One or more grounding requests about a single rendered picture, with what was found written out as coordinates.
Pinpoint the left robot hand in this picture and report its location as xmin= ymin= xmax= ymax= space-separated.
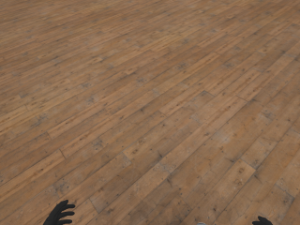
xmin=43 ymin=200 xmax=76 ymax=225

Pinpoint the right robot hand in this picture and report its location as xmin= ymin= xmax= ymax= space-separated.
xmin=252 ymin=216 xmax=273 ymax=225

